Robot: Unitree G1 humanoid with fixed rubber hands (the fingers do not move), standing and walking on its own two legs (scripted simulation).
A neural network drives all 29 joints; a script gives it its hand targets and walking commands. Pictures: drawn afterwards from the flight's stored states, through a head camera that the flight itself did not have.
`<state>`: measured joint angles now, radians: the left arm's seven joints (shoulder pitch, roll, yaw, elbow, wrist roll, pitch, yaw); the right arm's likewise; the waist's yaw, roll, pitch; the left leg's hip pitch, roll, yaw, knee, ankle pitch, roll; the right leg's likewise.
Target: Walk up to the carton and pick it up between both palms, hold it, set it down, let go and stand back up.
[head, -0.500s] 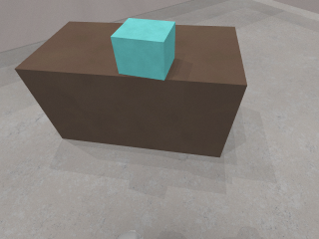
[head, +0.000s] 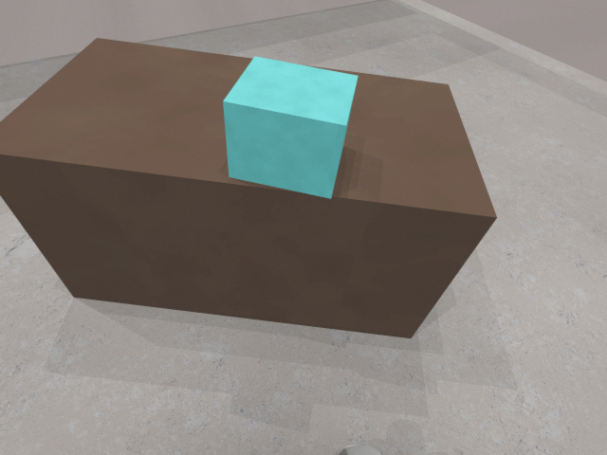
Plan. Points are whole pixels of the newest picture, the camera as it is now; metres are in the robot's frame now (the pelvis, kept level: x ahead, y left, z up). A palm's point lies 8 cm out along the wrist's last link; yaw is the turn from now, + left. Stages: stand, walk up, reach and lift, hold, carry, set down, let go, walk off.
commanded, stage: walk up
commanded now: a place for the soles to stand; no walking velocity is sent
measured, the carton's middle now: (292, 127) +0.82 +0.00 -0.02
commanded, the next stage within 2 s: none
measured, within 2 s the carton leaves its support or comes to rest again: neither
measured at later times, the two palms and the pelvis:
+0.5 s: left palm (59, 414) +0.21 +0.31 -0.07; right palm (505, 415) +0.22 -0.33 -0.12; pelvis +0.15 -0.02 -0.01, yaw -4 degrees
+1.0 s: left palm (40, 314) +0.37 +0.42 -0.11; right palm (436, 354) +0.30 -0.22 -0.08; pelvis +0.27 +0.11 -0.01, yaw -4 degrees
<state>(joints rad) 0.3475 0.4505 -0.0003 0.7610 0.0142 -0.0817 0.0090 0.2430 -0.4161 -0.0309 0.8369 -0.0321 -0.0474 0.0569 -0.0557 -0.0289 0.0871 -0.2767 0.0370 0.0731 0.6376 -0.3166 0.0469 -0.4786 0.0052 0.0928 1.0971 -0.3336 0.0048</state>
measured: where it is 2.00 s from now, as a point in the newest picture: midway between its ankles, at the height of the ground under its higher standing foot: (253, 445)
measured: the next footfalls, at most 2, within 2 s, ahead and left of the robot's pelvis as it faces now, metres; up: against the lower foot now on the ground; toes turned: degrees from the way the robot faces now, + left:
right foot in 0.26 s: +0.23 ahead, -0.15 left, +0.00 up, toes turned -2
left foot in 0.72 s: +0.34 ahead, +0.20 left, +0.00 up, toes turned -2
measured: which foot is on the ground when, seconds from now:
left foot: down 0.00-0.28, up 0.30-0.70, down 0.72-1.00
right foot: up 0.00-0.24, down 0.26-0.72, up 0.74-1.00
